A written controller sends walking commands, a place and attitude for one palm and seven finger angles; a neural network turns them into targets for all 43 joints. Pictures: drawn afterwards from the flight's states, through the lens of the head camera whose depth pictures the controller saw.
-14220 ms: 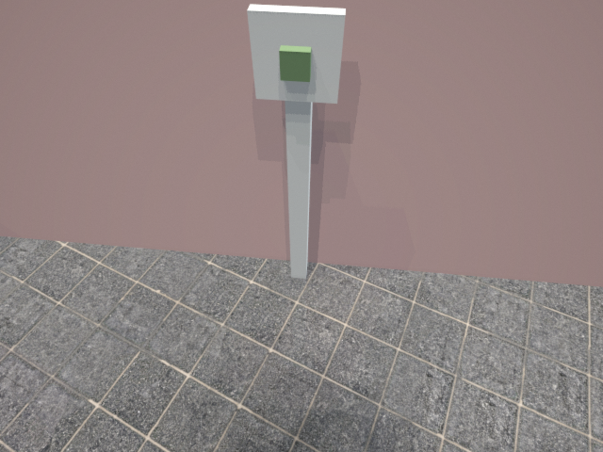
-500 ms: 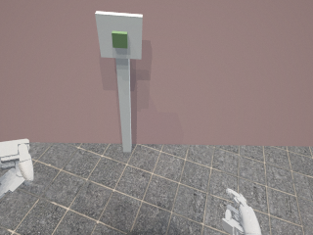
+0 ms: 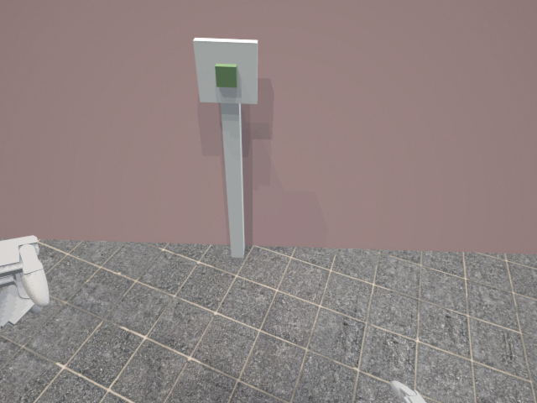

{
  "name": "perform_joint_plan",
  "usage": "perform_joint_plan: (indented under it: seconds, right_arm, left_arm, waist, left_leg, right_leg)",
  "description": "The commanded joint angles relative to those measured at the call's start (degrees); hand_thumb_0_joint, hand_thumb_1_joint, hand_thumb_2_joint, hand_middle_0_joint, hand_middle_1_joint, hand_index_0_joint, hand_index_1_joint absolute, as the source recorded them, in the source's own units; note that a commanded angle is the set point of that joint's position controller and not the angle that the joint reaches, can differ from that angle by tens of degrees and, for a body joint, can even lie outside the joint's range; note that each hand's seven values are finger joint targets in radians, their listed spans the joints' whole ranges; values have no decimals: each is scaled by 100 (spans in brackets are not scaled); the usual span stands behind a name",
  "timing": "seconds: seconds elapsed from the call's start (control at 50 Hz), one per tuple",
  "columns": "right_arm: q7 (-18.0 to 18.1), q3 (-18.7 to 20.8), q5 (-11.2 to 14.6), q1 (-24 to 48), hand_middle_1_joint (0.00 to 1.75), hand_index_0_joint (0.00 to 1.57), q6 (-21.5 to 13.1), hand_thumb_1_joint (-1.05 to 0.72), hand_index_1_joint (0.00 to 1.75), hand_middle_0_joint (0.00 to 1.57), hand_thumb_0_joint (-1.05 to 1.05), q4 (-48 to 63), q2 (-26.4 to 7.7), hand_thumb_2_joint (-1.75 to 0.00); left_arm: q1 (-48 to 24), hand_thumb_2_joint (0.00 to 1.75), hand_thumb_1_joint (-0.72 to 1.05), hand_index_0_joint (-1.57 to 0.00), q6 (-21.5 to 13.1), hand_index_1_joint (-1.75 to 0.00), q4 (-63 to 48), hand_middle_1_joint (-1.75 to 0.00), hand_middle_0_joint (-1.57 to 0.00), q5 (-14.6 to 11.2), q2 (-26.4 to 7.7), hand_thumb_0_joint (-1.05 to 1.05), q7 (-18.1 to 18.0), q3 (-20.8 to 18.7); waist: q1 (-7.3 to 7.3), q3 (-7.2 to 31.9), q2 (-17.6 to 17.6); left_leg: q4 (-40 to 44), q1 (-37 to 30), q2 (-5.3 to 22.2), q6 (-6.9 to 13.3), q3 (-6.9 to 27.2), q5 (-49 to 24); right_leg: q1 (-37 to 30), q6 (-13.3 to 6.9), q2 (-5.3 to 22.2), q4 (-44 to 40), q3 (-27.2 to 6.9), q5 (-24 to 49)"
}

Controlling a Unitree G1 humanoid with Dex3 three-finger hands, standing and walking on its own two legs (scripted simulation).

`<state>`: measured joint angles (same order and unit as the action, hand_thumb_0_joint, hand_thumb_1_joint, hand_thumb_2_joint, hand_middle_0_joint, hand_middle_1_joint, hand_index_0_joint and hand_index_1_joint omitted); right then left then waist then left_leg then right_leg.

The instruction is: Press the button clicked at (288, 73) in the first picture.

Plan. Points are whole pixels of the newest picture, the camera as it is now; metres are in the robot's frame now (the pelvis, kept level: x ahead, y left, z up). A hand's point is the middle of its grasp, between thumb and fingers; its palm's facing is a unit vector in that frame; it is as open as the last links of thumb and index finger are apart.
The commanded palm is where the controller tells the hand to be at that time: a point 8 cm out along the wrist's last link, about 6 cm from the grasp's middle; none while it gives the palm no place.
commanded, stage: stop stepping back and stand still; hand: left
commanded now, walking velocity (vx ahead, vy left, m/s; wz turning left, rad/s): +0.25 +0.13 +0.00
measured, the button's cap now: (226, 75) +0.97 +0.12 +0.13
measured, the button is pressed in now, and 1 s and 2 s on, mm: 0 0 0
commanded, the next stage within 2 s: let the arm hang, fingers relaxed in 0.32 s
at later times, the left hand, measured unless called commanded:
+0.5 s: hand (56, 348) +0.17 +0.25 +0.10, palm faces +0.32 -0.81 -0.49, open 3.0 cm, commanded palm none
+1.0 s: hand out of the picture -0.06 +0.23 -0.17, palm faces +0.09 -0.97 -0.23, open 5.5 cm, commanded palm none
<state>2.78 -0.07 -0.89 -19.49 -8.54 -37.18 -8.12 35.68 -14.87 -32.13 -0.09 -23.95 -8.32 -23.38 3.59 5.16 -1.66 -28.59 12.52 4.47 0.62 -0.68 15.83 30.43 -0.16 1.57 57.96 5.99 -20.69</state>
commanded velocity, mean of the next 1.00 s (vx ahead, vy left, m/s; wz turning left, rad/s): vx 0.03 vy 0.06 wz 0.00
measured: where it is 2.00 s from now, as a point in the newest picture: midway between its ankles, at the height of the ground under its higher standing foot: outside the picture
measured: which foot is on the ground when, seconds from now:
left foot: down 0.00-0.06, up 0.08-0.46, down 0.48-1.00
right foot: up 0.00-0.06, down 0.08-1.00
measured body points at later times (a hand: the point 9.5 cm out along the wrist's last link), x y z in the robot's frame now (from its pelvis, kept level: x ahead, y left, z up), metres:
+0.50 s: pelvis -0.01 +0.00 +0.00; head -0.02 -0.03 +0.45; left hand +0.15 +0.29 +0.12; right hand +0.18 -0.26 -0.09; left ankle -0.02 +0.11 -0.74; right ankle +0.02 -0.10 -0.73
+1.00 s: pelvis -0.01 +0.04 +0.01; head +0.01 +0.05 +0.46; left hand -0.06 +0.28 -0.15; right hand +0.00 -0.20 -0.15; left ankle -0.02 +0.11 -0.73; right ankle +0.02 -0.10 -0.73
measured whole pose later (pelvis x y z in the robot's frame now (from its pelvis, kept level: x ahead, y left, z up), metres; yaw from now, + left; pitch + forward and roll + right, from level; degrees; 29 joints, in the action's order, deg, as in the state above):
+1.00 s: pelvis -0.01 +0.04 +0.01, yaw +4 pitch -1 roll +0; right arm 1.3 0.2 -0.8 -18.2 1.3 -59.4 -10.9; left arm 19.7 1.7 61.4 1.1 -11.7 -1.6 -0.4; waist -0.3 -3.3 0.0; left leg -25.5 10.4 -1.5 3.8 -6.0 14.3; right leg 12.7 2.0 4.1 24.9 3.7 -10.8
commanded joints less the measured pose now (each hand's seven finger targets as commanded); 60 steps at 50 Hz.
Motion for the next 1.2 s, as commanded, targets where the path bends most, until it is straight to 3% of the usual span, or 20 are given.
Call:
perform_joint_plan:
  seconds: [0.0,0.02,0.04,0.06,0.08,0.1,0.14,0.2,0.38,0.4,0.42,0.46,0.5,0.54,0.6,0.66,0.72,0.8,1.0,1.18]
  right_arm:
    - [218,371,-14,1099,30,20,-160,-90,30,20,0,910,-1055,-90]
    - [216,355,42,1261,30,20,-134,-90,30,20,0,954,-957,-90]
    - [182,420,109,1337,30,20,-87,-90,30,20,0,924,-886,-90]
    - [181,441,93,1439,30,20,-131,-90,30,20,0,944,-1067,-90]
    - [131,466,31,1501,30,20,-170,-90,30,20,0,860,-1166,-90]
    - [95,409,-12,1276,30,20,-209,-90,30,20,0,697,-961,-90]
    - [61,438,25,1212,30,20,-88,-90,30,20,0,616,-1020,-90]
    - [131,407,43,1392,30,20,-98,-90,30,20,0,674,-1034,-90]
    - [210,376,79,1247,30,20,-167,-90,30,20,0,1038,-897,-90]
    - [-554,274,80,790,30,20,85,-90,30,20,0,-283,-1474,-90]
    - [-541,236,107,591,30,20,382,-90,30,20,0,-66,-965,-90]
    - [-464,311,-1,637,30,20,469,-90,30,20,0,154,-1267,-90]
    - [-361,323,-124,731,30,20,549,-90,30,20,0,266,-1582,-90]
    - [-300,238,-121,770,30,20,568,-90,30,20,0,132,-1396,-90]
    - [-244,146,-80,873,30,20,707,-90,30,20,0,-208,-1165,-90]
    - [-237,65,-40,605,30,20,796,-90,30,20,0,-723,-1018,-90]
    - [-189,72,-71,546,30,20,822,-90,30,20,0,-1083,-944,-90]
    - [-139,125,-17,252,30,20,838,-90,30,20,0,-1422,-917,-90]
    - [-90,76,19,-195,30,20,807,-90,30,20,0,-2195,-743,-90]
    - [-64,66,13,-388,30,20,791,-90,30,20,0,-2568,-478,-90]
  left_arm:
    - [38,90,90,-130,-224,-150,-439,-150,-130,-64,-575,0,-68,-519]
    - [-228,90,90,-130,-144,-150,-507,-150,-130,-50,-614,0,-67,-464]
    - [-313,90,90,-130,-73,-150,-438,-150,-130,-27,-826,0,-68,-603]
    - [-369,90,90,-130,-55,-150,-176,-150,-130,-56,-834,0,-43,-587]
    - [-924,90,90,-130,-221,-150,-615,-150,-130,-118,-1069,0,66,-665]
    - [-938,90,90,-130,-285,-150,-462,-150,-130,-157,-1150,0,52,-842]
    - [-605,90,90,-130,-369,-150,-515,-150,-130,-137,-686,0,127,-467]
    - [-836,90,90,-130,-395,-150,-700,-150,-130,-151,-682,0,77,-344]
    - [139,90,90,-130,-305,-150,-645,-150,-130,-134,-523,0,-250,-395]
    - [-665,90,90,-130,1011,-150,3590,-150,-130,412,386,0,590,1532]
    - [-351,90,90,-126,1327,-146,3744,-146,-126,277,480,0,734,1548]
    - [-527,90,90,-119,1406,-138,3833,-138,-119,279,754,0,777,1747]
    - [-881,90,90,-112,1420,-130,4162,-130,-112,314,661,0,780,1855]
    - [-1393,90,90,-104,1461,-122,4841,-122,-104,247,501,0,826,1854]
    - [-1511,90,90,-93,1479,-110,6035,-110,-93,182,225,0,776,1907]
    - [-1856,90,90,-82,1488,-98,6930,-98,-82,121,252,0,744,2029]
    - [-1658,90,90,-71,1541,-86,7605,-86,-71,103,629,0,697,2047]
    - [-1639,90,90,-57,1528,-70,8327,-70,-57,109,696,0,710,2139]
    - [-1549,90,90,-20,1511,-30,9305,-30,-20,87,833,0,651,2262]
    - [-1546,90,90,-20,1507,-30,9609,-30,-20,89,1019,0,594,2249]
  waist:
    - [-532,-485,1202]
    - [-595,-448,318]
    - [-622,-498,-1661]
    - [-468,-766,-2003]
    - [-295,-1062,-1494]
    - [-148,-618,-1082]
    - [-161,-636,-658]
    - [-153,-384,-810]
    - [-410,-252,-651]
    - [-34,-762,131]
    - [-211,-350,312]
    - [-355,-154,456]
    - [-464,-5,-677]
    - [-364,90,-461]
    - [-402,-96,-617]
    - [-249,-376,359]
    - [-404,-472,1663]
    - [-369,-535,641]
    - [-342,-862,255]
    - [-351,-1157,255]
  left_leg:
    - [624,2632,594,555,126,2319]
    - [-884,2947,189,382,-127,2014]
    - [-3014,3184,-465,260,-357,1679]
    - [-4325,3373,-622,202,483,1269]
    - [-4906,3308,-507,55,597,715]
    - [-4874,3084,-274,-68,613,473]
    - [-4699,2729,-228,-77,475,-474]
    - [-3908,2274,-316,-85,146,-750]
    - [285,220,-505,180,-626,83]
    - [-205,777,-256,62,-191,-499]
    - [-92,290,-210,52,-49,-767]
    - [-127,379,490,382,723,-1784]
    - [-470,524,591,526,701,-1954]
    - [-131,717,356,424,571,-2098]
    - [-370,606,-160,102,-44,-1124]
    - [155,64,-18,85,136,-941]
    - [935,488,305,271,479,-335]
    - [1084,330,325,237,462,1]
    - [1235,-98,317,202,325,-598]
    - [1318,-63,297,190,248,-610]
  right_leg:
    - [-2905,-82,-235,-1811,182,-571]
    - [-3232,-134,50,-2662,-363,-888]
    - [-2754,-432,1062,-4048,-2417,-1713]
    - [-1864,-506,1926,-4904,-4343,-2250]
    - [-1204,-714,2164,-5114,-4690,-1670]
    - [-1060,-974,2201,-5121,-4602,-3021]
    - [-1051,-539,1571,-4809,-3154,-2032]
    - [-1242,-285,1276,-4720,-1896,-1139]
    - [-1671,-587,1229,-4464,-1504,-699]
    - [-1195,-432,1377,-3082,-762,1761]
    - [-1082,-278,938,-2818,-886,1704]
    - [-829,-19,484,-2135,-517,1126]
    - [-901,-210,451,-2016,-788,1023]
    - [-1698,-90,500,-2262,-524,1990]
    - [-1896,-354,916,-2910,-1135,2508]
    - [-1405,-305,674,-3115,-915,1409]
    - [-1921,-103,265,-3100,-443,753]
    - [-2032,-128,334,-3417,-467,940]
    - [-1919,-113,463,-3582,-508,1162]
    - [-1862,-87,461,-3591,-537,1209]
